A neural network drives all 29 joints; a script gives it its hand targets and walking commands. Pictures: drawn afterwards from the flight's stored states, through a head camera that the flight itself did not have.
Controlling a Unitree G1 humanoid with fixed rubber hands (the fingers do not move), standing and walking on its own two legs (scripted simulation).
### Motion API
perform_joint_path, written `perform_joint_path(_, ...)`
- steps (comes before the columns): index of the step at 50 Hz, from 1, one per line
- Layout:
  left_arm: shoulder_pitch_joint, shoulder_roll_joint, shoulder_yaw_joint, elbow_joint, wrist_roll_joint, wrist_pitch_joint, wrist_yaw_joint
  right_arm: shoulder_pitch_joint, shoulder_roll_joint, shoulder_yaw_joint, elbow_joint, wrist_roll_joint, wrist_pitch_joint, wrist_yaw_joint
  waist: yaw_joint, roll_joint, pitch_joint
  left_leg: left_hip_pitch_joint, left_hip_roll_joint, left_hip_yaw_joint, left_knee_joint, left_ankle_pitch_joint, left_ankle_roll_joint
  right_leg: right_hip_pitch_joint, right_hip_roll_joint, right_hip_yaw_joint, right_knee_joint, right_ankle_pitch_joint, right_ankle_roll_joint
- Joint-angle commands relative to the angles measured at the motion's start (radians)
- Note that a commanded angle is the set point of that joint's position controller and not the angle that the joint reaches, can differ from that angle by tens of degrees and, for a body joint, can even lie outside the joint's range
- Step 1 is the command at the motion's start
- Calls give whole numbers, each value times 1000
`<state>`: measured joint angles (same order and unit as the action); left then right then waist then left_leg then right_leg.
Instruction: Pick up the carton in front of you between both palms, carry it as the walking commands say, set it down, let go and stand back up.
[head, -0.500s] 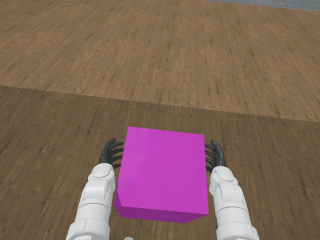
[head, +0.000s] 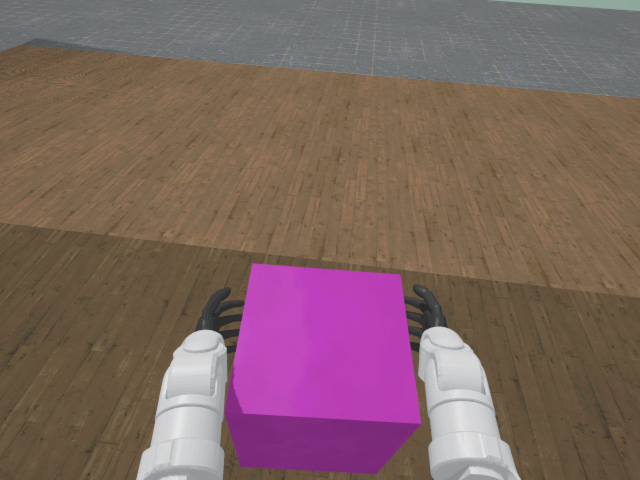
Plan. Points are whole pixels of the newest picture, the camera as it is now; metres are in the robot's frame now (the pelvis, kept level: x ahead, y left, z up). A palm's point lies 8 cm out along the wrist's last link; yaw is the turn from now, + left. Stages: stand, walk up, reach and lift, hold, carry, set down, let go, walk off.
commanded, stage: reach and lift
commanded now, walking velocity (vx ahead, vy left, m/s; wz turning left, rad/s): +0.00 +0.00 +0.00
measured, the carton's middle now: (317, 374) +0.30 +0.01 -0.06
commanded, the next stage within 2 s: hold in 0.76 s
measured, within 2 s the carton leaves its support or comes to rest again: neither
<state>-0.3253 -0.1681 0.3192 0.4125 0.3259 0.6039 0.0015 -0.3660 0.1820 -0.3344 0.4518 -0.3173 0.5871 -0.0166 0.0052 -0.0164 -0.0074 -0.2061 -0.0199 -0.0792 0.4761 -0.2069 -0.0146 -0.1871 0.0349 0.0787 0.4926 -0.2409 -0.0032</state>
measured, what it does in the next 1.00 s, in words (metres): stands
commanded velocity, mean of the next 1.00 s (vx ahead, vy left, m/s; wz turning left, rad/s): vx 0.00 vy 0.00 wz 0.00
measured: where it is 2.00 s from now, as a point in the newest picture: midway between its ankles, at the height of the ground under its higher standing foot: outside the picture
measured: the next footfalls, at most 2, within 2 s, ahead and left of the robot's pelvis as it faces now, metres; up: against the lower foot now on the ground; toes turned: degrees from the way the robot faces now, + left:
left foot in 1.58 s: +0.19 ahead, +0.10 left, +0.00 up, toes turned +8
right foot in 1.90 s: +0.43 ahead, -0.15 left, +0.00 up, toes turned -16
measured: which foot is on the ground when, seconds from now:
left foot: down 0.00-1.00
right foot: down 0.00-1.00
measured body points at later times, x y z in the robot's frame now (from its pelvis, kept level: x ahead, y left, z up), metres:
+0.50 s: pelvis +0.02 +0.01 +0.01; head -0.01 +0.01 +0.46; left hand +0.32 +0.16 +0.03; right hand +0.33 -0.14 +0.04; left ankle +0.04 +0.13 -0.74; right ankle +0.02 -0.12 -0.74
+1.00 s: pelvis +0.02 +0.00 +0.01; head -0.04 +0.00 +0.46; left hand +0.31 +0.15 +0.05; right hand +0.32 -0.15 +0.06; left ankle +0.04 +0.13 -0.74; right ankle +0.02 -0.12 -0.74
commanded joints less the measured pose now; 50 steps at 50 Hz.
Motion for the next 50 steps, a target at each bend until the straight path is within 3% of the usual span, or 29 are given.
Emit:
perform_joint_path(1, -624, -947, -550, -16, -250, -32, -274, -513, 996, 522, 54, 225, -16, 280, -6, 20, -252, 121, -59, 15, -77, 3, 22, 8, 35, 8, -114, 31, -9)
perform_joint_path(9, -568, -949, -545, -16, -241, -14, -261, -489, 954, 521, 31, 216, -4, 285, -6, 23, -250, 164, -59, 9, -104, 69, 12, 32, 49, -5, -129, 83, -8)
perform_joint_path(21, -439, -944, -583, -117, -273, 22, -239, -367, 916, 563, -78, 243, 30, 281, -8, 32, -257, 240, -61, -3, -129, 259, -2, 93, 61, -1, -155, 235, -1)
perform_joint_path(37, -426, -902, -606, -194, -293, 54, -244, -337, 934, 602, -152, 268, 75, 264, 0, 4, -227, 232, -74, 6, -141, 224, 9, 131, 51, 10, -171, 264, 15)
perform_joint_path(42, -427, -920, -701, -300, -353, 82, -246, -316, 950, 681, -247, 313, 104, 257, -16, 9, -290, 274, -79, -4, -144, 287, 5, 180, 52, 17, -179, 349, 18)
perform_joint_path(44, -399, -896, -680, -291, -343, 108, -241, -294, 923, 665, -237, 303, 130, 253, -19, 13, -245, 263, -76, -7, -158, 265, 6, 171, 50, 19, -192, 328, 14)
perform_joint_path(50, -458, -862, -584, -201, -292, 124, -243, -374, 899, 581, -167, 274, 147, 264, -5, 2, -111, 201, -66, 13, -177, 64, 12, 108, 36, 5, -213, 102, 11)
